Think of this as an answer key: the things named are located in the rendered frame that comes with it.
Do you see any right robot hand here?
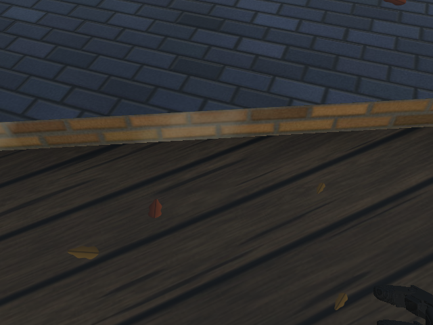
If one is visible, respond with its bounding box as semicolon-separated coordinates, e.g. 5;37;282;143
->
373;285;433;325

